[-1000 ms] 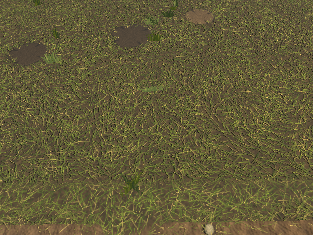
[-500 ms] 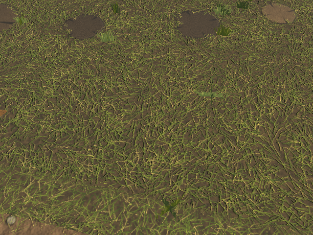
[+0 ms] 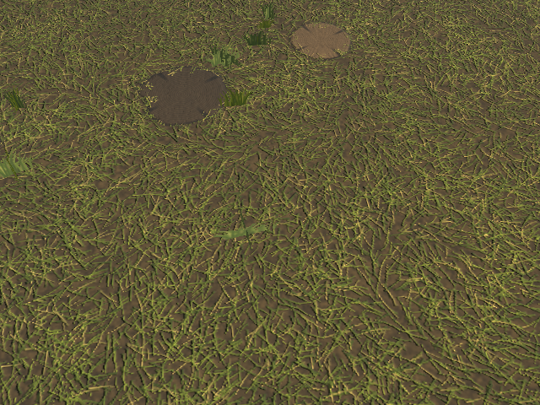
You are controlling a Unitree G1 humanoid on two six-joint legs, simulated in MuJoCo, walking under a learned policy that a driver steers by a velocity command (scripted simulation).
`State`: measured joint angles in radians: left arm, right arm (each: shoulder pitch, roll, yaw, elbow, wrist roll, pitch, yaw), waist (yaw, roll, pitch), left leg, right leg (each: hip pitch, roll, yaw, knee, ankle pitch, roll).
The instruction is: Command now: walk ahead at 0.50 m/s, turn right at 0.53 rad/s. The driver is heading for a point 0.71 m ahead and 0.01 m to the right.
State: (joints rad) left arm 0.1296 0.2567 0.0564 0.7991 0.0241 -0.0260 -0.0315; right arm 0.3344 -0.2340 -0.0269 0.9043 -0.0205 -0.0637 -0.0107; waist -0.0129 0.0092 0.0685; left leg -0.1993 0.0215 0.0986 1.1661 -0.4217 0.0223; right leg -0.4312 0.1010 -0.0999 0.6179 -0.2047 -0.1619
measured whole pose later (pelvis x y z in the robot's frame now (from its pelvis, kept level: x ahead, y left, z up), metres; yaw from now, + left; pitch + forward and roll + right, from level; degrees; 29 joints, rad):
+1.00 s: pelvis +0.52 -0.06 +0.01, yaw -18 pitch +1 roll +2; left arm 0.04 0.22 0.00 0.77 0.05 -0.08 -0.02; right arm 0.43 -0.23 -0.03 0.96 0.01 -0.06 0.00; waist -0.07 0.00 0.05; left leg -0.11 -0.02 0.02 0.74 -0.48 0.02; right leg -0.43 0.01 -0.06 0.55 -0.13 -0.09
